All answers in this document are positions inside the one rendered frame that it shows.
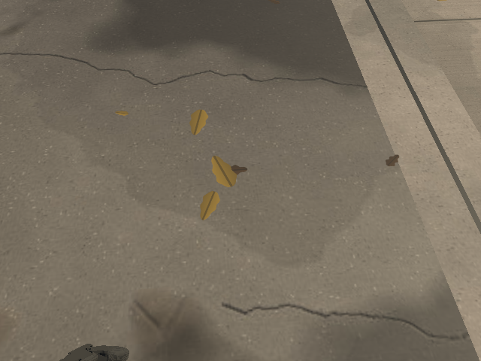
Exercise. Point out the robot left hand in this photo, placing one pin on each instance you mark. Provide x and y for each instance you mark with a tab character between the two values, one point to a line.
99	353

